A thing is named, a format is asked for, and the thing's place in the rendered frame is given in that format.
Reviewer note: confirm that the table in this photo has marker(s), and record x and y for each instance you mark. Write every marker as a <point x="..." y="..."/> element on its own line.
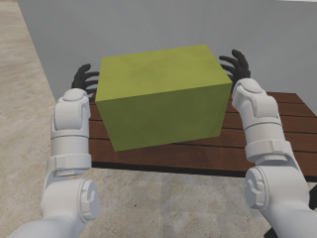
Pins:
<point x="221" y="156"/>

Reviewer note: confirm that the carton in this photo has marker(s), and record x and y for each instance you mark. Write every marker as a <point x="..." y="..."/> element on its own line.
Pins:
<point x="162" y="97"/>

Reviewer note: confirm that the right robot upper arm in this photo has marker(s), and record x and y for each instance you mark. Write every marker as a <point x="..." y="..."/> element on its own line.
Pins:
<point x="281" y="195"/>

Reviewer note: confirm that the left robot forearm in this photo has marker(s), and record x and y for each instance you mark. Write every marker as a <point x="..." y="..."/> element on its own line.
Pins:
<point x="69" y="138"/>

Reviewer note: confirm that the left robot upper arm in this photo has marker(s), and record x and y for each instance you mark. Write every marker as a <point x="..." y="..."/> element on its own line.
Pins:
<point x="67" y="207"/>

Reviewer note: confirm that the right robot forearm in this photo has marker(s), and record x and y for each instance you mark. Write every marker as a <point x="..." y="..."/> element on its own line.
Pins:
<point x="266" y="145"/>

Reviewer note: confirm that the robot right hand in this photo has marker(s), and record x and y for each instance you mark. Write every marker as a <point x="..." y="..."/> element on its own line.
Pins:
<point x="240" y="69"/>

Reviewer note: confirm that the robot left hand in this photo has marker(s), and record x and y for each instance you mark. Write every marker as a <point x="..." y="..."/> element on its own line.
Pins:
<point x="80" y="83"/>

